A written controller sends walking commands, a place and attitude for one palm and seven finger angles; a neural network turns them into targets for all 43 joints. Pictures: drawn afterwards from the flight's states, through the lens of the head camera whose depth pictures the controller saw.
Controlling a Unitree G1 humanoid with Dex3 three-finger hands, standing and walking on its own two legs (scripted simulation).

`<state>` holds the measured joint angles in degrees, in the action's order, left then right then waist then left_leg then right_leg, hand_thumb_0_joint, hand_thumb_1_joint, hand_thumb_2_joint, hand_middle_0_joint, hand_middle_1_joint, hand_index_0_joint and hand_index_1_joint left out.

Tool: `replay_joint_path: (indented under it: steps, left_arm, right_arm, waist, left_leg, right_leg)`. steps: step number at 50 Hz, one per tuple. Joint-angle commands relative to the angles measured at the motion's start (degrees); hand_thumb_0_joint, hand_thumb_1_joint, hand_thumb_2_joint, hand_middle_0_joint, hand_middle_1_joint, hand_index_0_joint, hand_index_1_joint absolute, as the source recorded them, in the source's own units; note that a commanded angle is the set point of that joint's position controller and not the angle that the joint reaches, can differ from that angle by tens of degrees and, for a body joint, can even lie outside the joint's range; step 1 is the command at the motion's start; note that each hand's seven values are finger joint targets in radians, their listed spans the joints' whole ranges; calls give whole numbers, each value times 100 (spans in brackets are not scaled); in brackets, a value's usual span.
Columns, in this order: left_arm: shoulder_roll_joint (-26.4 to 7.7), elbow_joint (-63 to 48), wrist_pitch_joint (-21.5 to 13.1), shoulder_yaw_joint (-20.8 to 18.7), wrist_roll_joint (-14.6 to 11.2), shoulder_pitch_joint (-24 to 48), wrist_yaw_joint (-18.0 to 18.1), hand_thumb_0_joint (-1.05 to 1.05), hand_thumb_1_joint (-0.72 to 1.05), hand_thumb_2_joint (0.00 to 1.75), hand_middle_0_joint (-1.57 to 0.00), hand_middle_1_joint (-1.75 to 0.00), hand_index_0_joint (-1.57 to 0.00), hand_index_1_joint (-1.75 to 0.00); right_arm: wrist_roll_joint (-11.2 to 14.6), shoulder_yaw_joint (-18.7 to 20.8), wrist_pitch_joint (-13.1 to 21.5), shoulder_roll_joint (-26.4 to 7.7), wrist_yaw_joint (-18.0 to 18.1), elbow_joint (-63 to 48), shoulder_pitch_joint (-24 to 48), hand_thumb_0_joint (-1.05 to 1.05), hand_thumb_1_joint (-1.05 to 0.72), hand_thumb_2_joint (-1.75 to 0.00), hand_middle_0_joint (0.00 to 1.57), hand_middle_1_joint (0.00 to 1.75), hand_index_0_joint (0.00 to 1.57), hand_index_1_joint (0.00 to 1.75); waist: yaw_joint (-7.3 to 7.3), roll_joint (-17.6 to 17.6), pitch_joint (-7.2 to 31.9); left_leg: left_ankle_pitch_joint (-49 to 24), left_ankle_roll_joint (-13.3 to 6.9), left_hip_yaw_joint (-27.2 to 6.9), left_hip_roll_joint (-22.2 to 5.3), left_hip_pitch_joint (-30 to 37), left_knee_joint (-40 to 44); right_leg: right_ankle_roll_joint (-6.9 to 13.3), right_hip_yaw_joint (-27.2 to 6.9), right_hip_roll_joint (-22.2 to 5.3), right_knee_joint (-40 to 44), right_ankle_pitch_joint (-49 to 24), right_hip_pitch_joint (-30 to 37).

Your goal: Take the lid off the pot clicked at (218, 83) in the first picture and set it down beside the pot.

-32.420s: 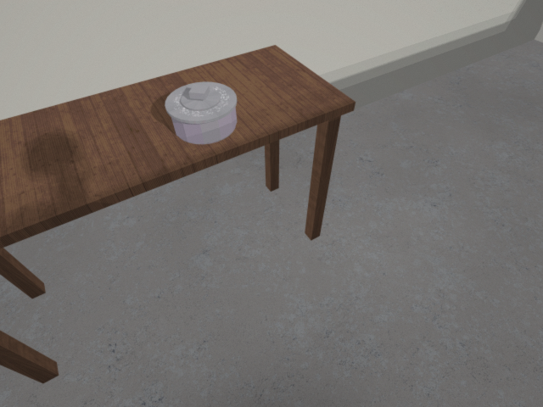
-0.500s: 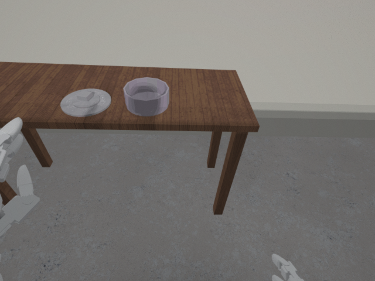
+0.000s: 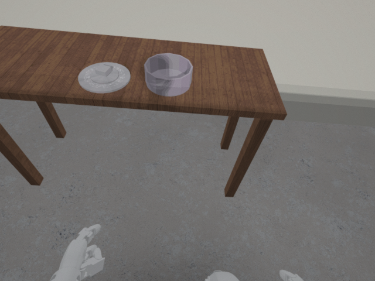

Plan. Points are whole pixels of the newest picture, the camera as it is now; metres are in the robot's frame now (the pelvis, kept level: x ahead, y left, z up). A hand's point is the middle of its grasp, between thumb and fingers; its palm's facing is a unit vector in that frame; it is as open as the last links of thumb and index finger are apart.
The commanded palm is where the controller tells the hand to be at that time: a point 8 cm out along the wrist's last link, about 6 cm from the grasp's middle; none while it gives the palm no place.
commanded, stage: stop stepping back and stand still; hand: left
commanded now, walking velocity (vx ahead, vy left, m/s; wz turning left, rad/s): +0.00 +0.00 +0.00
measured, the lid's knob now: (103, 70) +0.79 +0.30 -0.01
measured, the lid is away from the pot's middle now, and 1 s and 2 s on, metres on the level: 0.23 0.23 0.23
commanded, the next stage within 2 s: let the arm hang, fingers relaxed in 0.90 s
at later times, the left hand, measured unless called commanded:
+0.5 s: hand out of the picture +0.14 +0.20 -0.16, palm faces +0.05 -0.97 -0.23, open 7.4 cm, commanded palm none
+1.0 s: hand (116, 276) +0.17 +0.16 -0.17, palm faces +0.06 -0.98 -0.20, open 7.3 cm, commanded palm none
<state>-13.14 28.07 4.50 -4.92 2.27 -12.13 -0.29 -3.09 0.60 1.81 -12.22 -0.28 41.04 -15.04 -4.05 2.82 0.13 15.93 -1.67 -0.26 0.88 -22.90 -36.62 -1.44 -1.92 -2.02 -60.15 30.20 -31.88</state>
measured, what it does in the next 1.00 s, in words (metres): walks ahead: right foot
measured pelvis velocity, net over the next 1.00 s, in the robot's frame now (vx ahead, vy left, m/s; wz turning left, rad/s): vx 0.12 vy -0.01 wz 0.00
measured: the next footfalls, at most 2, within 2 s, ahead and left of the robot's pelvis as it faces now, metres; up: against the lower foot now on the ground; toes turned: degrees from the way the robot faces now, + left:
right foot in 0.10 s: +0.13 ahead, -0.13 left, +0.00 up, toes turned +1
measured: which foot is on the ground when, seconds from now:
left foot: down 0.00-1.00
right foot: up 0.00-0.08, down 0.10-1.00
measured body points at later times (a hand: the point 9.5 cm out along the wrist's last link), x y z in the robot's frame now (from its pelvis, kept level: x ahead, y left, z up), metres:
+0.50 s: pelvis +0.09 +0.00 +0.01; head +0.13 +0.00 +0.46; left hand +0.14 +0.25 -0.14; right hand +0.08 -0.21 -0.14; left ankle +0.03 +0.09 -0.72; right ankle +0.09 -0.13 -0.72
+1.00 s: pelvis +0.12 -0.01 +0.01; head +0.15 +0.00 +0.46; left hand +0.17 +0.21 -0.15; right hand +0.12 -0.24 -0.15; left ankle +0.03 +0.09 -0.72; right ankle +0.09 -0.13 -0.72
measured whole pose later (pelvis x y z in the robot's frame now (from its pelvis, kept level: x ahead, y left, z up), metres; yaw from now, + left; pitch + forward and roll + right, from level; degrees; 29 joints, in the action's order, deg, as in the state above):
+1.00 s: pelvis +0.12 -0.01 +0.01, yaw +0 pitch +0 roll -1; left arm -8.8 59.4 0.6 -2.8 0.1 -12.5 2.8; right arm -0.7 2.5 0.0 -6.8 3.1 60.4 -17.2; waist -1.2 0.3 -2.9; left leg 24.3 -0.9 2.8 -0.9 -4.7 -29.0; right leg 0.5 -0.5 1.6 -30.7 19.6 -11.0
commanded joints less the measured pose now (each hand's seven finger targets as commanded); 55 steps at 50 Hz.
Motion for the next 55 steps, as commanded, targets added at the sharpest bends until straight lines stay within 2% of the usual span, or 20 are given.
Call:
replay_joint_path:
  steps: [1, 3, 4, 5, 6, 7, 9, 12, 13, 14, 15, 16, 18, 20, 22, 24, 26, 29, 33, 55]
  left_arm:
    - [-441, 262, -386, 181, -47, -247, -66, 0, 90, 90, -20, -30, -20, -30]
    - [-638, 896, -451, 145, -87, -778, -11, 0, 90, 90, -20, -30, -20, -30]
    - [-918, 1067, -494, 117, -73, -866, 44, 0, 90, 90, -20, -30, -20, -30]
    - [-1114, 1198, -530, 72, -84, -876, 91, 0, 90, 90, -20, -30, -20, -30]
    - [-1141, 1277, -544, 93, -81, -606, 107, 0, 90, 90, -20, -30, -20, -30]
    - [-954, 1323, -561, 93, -45, -336, 118, 0, 90, 90, -20, -30, -20, -30]
    - [-612, 1480, -551, 24, -30, -33, 224, 0, 90, 90, -20, -30, -20, -30]
    - [-328, 1846, -521, 79, -102, 41, 241, 0, 90, 90, -20, -30, -20, -30]
    - [-188, 1930, -495, 114, -156, -180, 214, 0, 90, 90, -20, -30, -20, -30]
    - [6, 1971, -475, 154, -201, -424, 164, 0, 90, 90, -20, -30, -20, -30]
    - [-3, 2001, -495, 210, -233, -279, 151, 0, 90, 90, -20, -30, -20, -30]
    - [-34, 2062, -505, 238, -221, -52, 143, 0, 90, 90, -20, -30, -20, -30]
    - [-39, 2229, -540, 244, -221, 83, 134, 0, 90, 90, -20, -30, -20, -30]
    - [10, 2361, -545, 270, -241, -39, 130, 0, 90, 90, -20, -30, -20, -30]
    - [-30, 2584, -554, 251, -235, -422, 152, 0, 90, 90, -20, -30, -20, -30]
    - [-287, 2743, -586, 211, -236, -627, 237, 0, 90, 90, -20, -30, -20, -30]
    - [-385, 2751, -531, 232, -211, -383, 232, 0, 90, 90, -20, -30, -20, -30]
    - [-120, 2837, -526, 234, -188, -399, 290, 0, 90, 90, -20, -30, -20, -30]
    - [-90, 2869, -546, 187, -211, -468, 334, 0, 90, 90, -20, -30, -20, -30]
    - [-2, 2967, -490, 181, -193, -368, 299, 0, 90, 90, -20, -30, -20, -30]
  right_arm:
    - [88, 368, 71, -1005, 155, -124, 86, 0, -90, -90, 20, 30, 20, 30]
    - [183, 323, 35, -743, 135, 69, 19, 0, -90, -90, 20, 30, 20, 30]
    - [251, 281, 5, -501, 113, 89, -94, 0, -90, -90, 20, 30, 20, 30]
    - [287, 280, -30, -346, 106, 111, -156, 0, -90, -90, 20, 30, 20, 30]
    - [269, 312, -57, -413, 78, 255, -206, 0, -90, -90, 20, 30, 20, 30]
    - [253, 332, -67, -358, 38, 407, -430, 0, -90, -90, 20, 30, 20, 30]
    - [219, 380, -156, -268, 43, 571, -587, 0, -90, -90, 20, 30, 20, 30]
    - [247, 285, -130, -79, 64, 998, -1080, 0, -90, -90, 20, 30, 20, 30]
    - [229, 287, -93, -234, 91, 1109, -1190, 0, -90, -90, 20, 30, 20, 30]
    - [183, 355, -53, -574, 144, 1102, -1211, 0, -90, -90, 20, 30, 20, 30]
    - [137, 379, -63, -686, 227, 1081, -1219, 0, -90, -90, 20, 30, 20, 30]
    - [113, 352, -67, -608, 276, 1141, -1199, 0, -90, -90, 20, 30, 20, 30]
    - [144, 255, 9, -374, 320, 1323, -1265, 0, -90, -90, 20, 30, 20, 30]
    - [194, 230, 2, -344, 318, 1446, -1154, 0, -90, -90, 20, 30, 20, 30]
    - [272, 241, -4, -351, 322, 1478, -966, 0, -90, -90, 20, 30, 20, 30]
    - [325, 243, -1, -167, 288, 1469, -909, 0, -90, -90, 20, 30, 20, 30]
    - [304, 235, -47, -7, 229, 1557, -918, 0, -90, -90, 20, 30, 20, 30]
    - [266, 253, -68, 82, 259, 1718, -949, 0, -90, -90, 20, 30, 20, 30]
    - [283, 269, -56, 25, 316, 1849, -1002, 0, -90, -90, 20, 30, 20, 30]
    - [266, 274, -145, 32, 346, 1904, -797, 0, -90, -90, 20, 30, 20, 30]
  waist:
    - [407, -1830, 502]
    - [634, -1139, 690]
    - [662, -6, 671]
    - [603, 421, 364]
    - [489, 50, 129]
    - [290, -201, 147]
    - [161, 715, -28]
    - [-23, 315, 33]
    - [61, -523, 65]
    - [167, -1634, 130]
    - [109, -1595, 6]
    - [82, -1119, -67]
    - [128, -1095, 95]
    - [221, -870, 154]
    - [400, -631, 449]
    - [435, -150, 412]
    - [344, -401, -177]
    - [337, 61, -257]
    - [332, -238, 252]
    - [295, -298, -244]
  left_leg:
    - [-611, -532, -997, -958, 175, 1417]
    - [-119, -235, -570, -524, -379, 715]
    - [462, -36, -212, -122, -852, 18]
    - [1179, 124, 133, 141, -1095, -779]
    - [1227, 151, 78, 18, -802, -1405]
    - [1288, 125, 26, -47, -497, -1688]
    - [1094, 7, -158, -271, -352, -1718]
    - [207, -94, -103, -377, 891, 634]
    - [-316, -266, -769, -709, 1198, 1264]
    - [-674, -680, -1902, -1547, 1658, 1688]
    - [-1442, -1111, -2400, -2040, 1871, 1942]
    - [-2365, -1199, -2232, -1976, 1919, 1865]
    - [-4726, -1054, -1585, -1725, 2248, 1390]
    - [-5407, -706, -836, -1437, 2283, 1111]
    - [-4517, -342, -374, -1027, 1994, 874]
    - [-2582, -39, -49, -597, 1050, 802]
    - [-617, -36, -115, -455, 728, 1242]
    - [-1870, -99, -129, -600, 1082, 1097]
    - [-3111, -72, -20, -650, 1667, 861]
    - [-1908, -121, -9, -719, 1696, 1131]
  right_leg:
    - [19, 366, 243, 1788, -703, 1383]
    - [115, 82, 232, 2839, -1444, 2642]
    - [400, -1035, -424, 3412, -1123, 2930]
    - [893, -2425, -1413, 4321, -482, 2615]
    - [1289, -2628, -1708, 4698, -247, 2101]
    - [1372, -2390, -1547, 4771, 192, 1659]
    - [1255, -1830, -1272, 4608, -535, 1414]
    - [866, -780, -809, 3737, -1532, 1188]
    - [578, -337, -297, 3009, -1322, 920]
    - [283, 175, 117, 2165, -1084, 336]
    - [162, 296, 249, 1770, -331, 33]
    - [170, 98, 216, 1479, -155, 40]
    - [141, 44, 69, 1549, -295, 222]
    - [149, 218, 120, 2448, -783, 887]
    - [181, 256, 155, 3403, -2357, 1993]
    - [460, -353, -356, 3282, -4359, 2939]
    - [618, -394, -571, 3350, -3455, 2512]
    - [515, -230, -251, 3125, -3782, 2340]
    - [461, -115, -292, 2941, -4462, 2520]
    - [464, -199, -160, 3289, -3665, 2253]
